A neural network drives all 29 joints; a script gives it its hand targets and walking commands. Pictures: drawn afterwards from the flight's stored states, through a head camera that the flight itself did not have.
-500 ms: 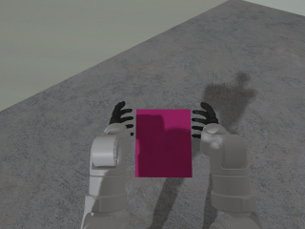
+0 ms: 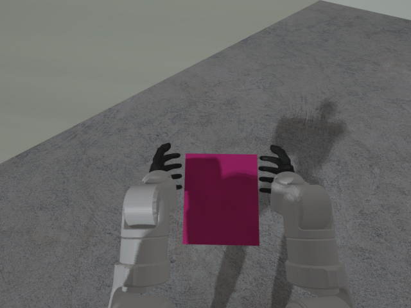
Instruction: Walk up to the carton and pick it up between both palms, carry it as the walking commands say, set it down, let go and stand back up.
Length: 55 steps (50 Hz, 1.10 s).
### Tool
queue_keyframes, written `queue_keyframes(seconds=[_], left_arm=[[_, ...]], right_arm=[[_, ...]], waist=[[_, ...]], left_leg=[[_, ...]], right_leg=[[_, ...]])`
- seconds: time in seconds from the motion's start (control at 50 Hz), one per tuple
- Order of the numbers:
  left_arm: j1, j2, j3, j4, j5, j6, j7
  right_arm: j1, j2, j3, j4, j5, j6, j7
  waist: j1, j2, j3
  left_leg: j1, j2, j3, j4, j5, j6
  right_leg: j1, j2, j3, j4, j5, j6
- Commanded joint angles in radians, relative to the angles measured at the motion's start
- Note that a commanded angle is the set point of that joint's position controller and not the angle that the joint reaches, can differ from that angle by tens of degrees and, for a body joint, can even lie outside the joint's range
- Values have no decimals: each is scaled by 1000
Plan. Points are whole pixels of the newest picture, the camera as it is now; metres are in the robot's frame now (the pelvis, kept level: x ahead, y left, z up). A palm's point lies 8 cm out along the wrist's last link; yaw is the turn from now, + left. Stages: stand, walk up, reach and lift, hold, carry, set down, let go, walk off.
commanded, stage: carry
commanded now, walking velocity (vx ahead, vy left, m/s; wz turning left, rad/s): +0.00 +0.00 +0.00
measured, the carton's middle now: (219, 198) +0.34 -0.02 -0.02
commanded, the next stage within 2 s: none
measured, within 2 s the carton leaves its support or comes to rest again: neither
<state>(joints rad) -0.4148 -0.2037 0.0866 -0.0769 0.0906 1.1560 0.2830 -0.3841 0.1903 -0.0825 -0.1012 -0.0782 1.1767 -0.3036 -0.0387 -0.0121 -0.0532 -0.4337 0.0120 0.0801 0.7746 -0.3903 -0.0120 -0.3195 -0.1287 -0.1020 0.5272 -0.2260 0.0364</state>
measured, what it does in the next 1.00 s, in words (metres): steps on the spot: left foot, then right foot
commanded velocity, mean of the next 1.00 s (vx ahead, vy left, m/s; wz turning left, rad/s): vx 0.00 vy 0.00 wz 0.00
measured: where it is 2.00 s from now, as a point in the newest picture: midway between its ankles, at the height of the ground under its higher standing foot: outside the picture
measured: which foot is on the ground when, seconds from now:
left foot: up 0.00-0.04, down 0.06-1.00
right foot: down 0.00-0.06, up 0.08-0.24, down 0.26-1.00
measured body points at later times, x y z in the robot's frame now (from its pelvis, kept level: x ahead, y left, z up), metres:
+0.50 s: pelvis -0.06 +0.09 +0.00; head -0.08 +0.10 +0.45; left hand +0.26 +0.20 +0.11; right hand +0.26 -0.03 +0.11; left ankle +0.02 +0.15 -0.74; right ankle -0.02 -0.06 -0.73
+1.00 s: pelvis -0.05 +0.05 +0.00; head -0.07 +0.05 +0.45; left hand +0.27 +0.17 +0.10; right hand +0.27 -0.06 +0.10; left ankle +0.02 +0.15 -0.74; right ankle -0.02 -0.06 -0.74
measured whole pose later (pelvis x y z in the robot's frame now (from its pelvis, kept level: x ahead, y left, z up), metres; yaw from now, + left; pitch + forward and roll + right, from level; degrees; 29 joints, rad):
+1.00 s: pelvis -0.05 +0.05 +0.00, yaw +0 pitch +2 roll +0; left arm -0.43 -0.21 0.11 0.00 0.10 1.15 0.29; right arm -0.44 0.21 -0.11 0.00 -0.13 1.18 -0.30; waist 0.00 0.02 -0.09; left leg -0.36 0.02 0.11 0.45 -0.12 0.04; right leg -0.31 -0.04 -0.13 0.48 -0.21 -0.01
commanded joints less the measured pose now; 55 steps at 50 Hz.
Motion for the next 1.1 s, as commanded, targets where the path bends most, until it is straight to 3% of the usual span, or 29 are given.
queue_keyframes(seconds=[0.0,0.02,0.04,0.06,0.08,0.12,0.16,0.22,0.26,0.28,0.3,0.4,0.58,0.72,0.8,1.08], left_arm=[[-187,-997,-359,-85,-247,-23,-179],[-171,-982,-359,-74,-239,-20,-176],[-173,-975,-365,-65,-235,-19,-173],[-195,-977,-376,-88,-248,-14,-172],[-227,-996,-389,-86,-260,-11,-175],[-298,-1058,-433,-98,-301,-17,-188],[-366,-1098,-469,-129,-346,-17,-198],[-357,-1080,-477,-87,-354,-8,-198],[-344,-1069,-468,-64,-352,-4,-202],[-336,-1062,-453,-50,-339,-8,-202],[-332,-1054,-443,-47,-336,-8,-204],[-316,-1057,-412,-26,-311,-3,-196],[-339,-1074,-399,-14,-291,-2,-188],[-355,-1080,-405,-8,-309,-1,-201],[-359,-1082,-409,-13,-315,-1,-206],[-314,-1036,-372,9,-272,-52,-207]], right_arm=[[-364,1045,449,-80,300,-34,208],[-351,1037,443,-66,296,-28,210],[-348,1035,433,-56,297,-24,216],[-348,1029,406,-29,287,-27,218],[-344,1051,389,-21,283,-28,215],[-335,1080,368,-35,260,-42,215],[-338,1080,337,-62,235,-56,208],[-315,1042,307,-35,200,-58,193],[-296,1036,305,-8,186,-56,189],[-317,1037,321,-15,193,-53,191],[-330,1039,331,-18,200,-49,191],[-403,1051,357,-36,239,-31,204],[-421,1070,354,4,253,-19,222],[-436,1070,364,0,246,-22,220],[-439,1075,374,-12,249,-24,218],[-404,1050,387,20,252,-71,226]], waist=[[40,-165,-313],[40,-128,-337],[42,-27,-343],[54,195,-341],[44,221,-335],[40,185,-311],[36,198,-306],[38,157,-337],[36,102,-350],[31,38,-314],[32,14,-288],[36,61,-267],[38,107,-285],[37,33,-271],[34,20,-287],[35,6,-361]], left_leg=[[110,-20,84,-302,123,-15],[221,18,57,-370,221,-10],[313,138,-90,-416,345,3],[331,336,-344,-442,522,75],[326,338,-350,-451,495,121],[288,291,-249,-445,383,126],[287,244,-163,-448,306,111],[314,220,-132,-442,265,91],[274,197,-133,-423,244,60],[239,172,-126,-452,145,37],[223,168,-129,-471,68,34],[190,201,-206,-582,-64,32],[160,173,-175,-599,-144,46],[164,125,-133,-488,-44,41],[193,119,-131,-447,51,39],[224,130,-92,-344,366,37]], right_leg=[[194,-131,47,7,330,-70],[130,-111,32,54,255,-37],[27,-75,15,137,114,-2],[-98,22,-34,185,-160,53],[-88,38,-6,249,-327,49],[-79,43,26,275,-314,22],[-62,49,11,194,-235,9],[42,52,-8,-26,-93,9],[139,-9,52,-104,-33,6],[102,-21,75,-93,-77,0],[71,-22,74,-105,-130,-3],[87,30,4,-41,-125,6],[127,76,-21,-28,-114,-20],[59,20,76,-144,-197,-44],[25,-5,109,-170,-200,-50],[114,-35,114,-110,118,-73]])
